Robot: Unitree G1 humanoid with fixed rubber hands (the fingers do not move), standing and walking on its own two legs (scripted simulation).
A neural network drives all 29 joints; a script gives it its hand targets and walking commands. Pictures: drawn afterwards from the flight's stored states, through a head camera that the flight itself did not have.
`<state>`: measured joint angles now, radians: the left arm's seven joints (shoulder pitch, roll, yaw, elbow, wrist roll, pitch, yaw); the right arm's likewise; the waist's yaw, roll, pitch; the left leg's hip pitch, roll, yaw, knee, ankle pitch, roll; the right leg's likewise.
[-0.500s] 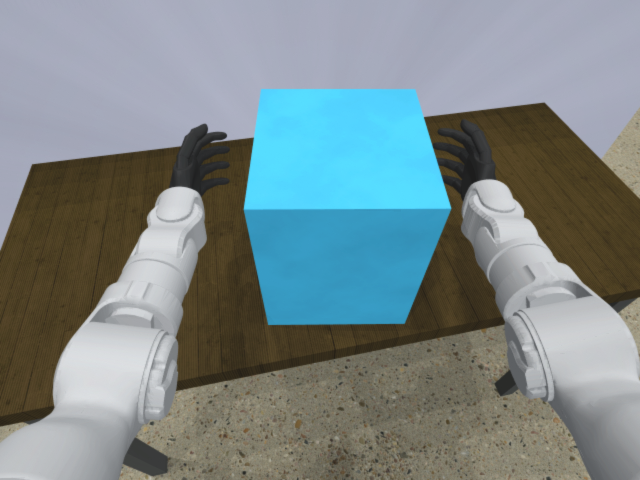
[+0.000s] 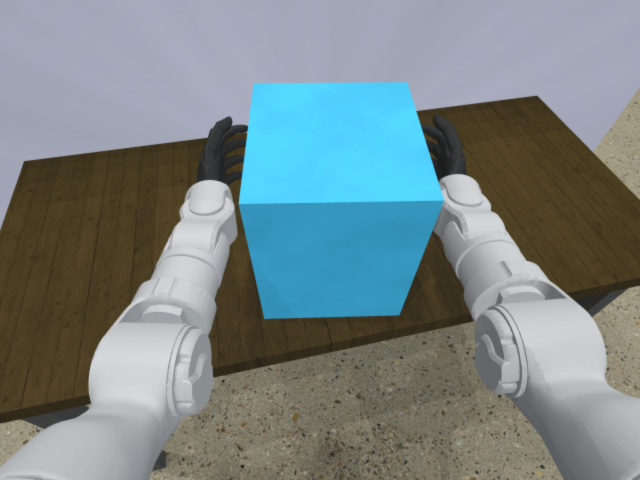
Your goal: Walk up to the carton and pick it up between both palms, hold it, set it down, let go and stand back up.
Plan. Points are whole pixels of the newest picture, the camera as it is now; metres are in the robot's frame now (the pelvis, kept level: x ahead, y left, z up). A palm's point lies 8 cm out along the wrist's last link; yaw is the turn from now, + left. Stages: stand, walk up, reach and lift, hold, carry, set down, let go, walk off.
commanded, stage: reach and lift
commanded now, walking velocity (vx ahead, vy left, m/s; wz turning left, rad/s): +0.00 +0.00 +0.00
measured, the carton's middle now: (331, 207) +0.45 +0.01 +0.06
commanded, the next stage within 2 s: none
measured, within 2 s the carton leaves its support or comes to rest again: leaves its support in 1.82 s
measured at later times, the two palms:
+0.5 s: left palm (213, 179) +0.44 +0.16 +0.12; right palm (444, 174) +0.45 -0.13 +0.13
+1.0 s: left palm (206, 195) +0.41 +0.16 +0.12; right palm (443, 189) +0.43 -0.13 +0.12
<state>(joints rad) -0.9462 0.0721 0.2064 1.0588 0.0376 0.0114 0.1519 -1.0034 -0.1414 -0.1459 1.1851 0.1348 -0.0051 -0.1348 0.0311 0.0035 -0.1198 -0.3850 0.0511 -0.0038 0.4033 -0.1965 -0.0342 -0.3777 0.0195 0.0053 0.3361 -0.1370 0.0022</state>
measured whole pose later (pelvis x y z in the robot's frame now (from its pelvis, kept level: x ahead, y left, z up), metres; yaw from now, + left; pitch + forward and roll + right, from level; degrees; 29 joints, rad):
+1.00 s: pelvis +0.01 +0.01 +0.01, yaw +0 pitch +0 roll -1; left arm -0.77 -0.14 0.54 0.66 0.42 0.14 0.00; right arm -0.81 0.07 -0.54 0.88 -0.34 -0.06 0.01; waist 0.02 -0.04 0.03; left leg -0.11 0.04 0.03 0.32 -0.20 -0.02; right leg -0.12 0.00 0.00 0.28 -0.16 0.01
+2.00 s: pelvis -0.01 +0.01 +0.01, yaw +3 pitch -4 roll -1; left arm -0.76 -0.05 0.37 0.62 0.30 0.30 0.05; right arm -0.81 0.02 -0.35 0.94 -0.13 -0.04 -0.10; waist -0.03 -0.03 0.00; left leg -0.08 0.03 0.00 0.32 -0.17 -0.02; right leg -0.05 -0.02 -0.08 0.25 -0.13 0.02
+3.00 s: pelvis -0.02 +0.01 +0.00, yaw +4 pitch -9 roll -1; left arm -0.81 0.00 0.35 0.36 0.33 0.67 0.01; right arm -0.93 -0.05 -0.11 0.85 0.17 0.26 -0.17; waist -0.11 -0.05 0.00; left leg 0.00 0.03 -0.01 0.34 -0.18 -0.01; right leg 0.04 -0.02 -0.08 0.27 -0.14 0.02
